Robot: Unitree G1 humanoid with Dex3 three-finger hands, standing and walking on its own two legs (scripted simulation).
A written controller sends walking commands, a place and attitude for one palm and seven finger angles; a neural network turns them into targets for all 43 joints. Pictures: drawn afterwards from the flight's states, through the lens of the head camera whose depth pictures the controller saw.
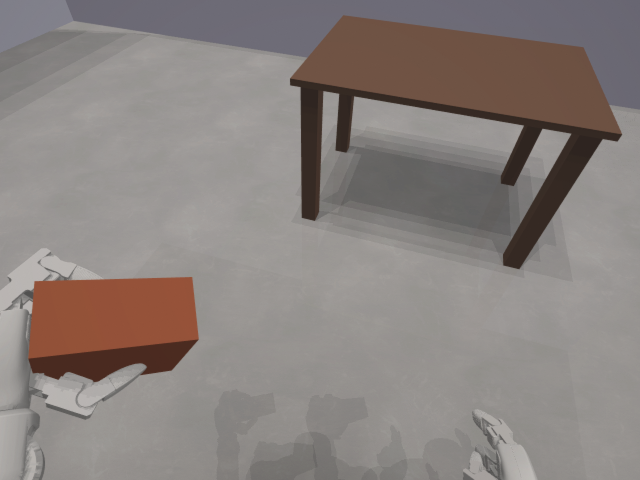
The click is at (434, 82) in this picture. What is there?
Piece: table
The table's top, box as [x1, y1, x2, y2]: [290, 15, 621, 141]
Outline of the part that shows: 290,78 291,85 617,141 621,135 620,130 583,47 343,15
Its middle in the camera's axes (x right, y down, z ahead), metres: +0.49 -0.66 +1.46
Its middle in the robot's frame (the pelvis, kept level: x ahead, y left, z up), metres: +1.55 -0.41 -0.11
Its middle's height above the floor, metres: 0.66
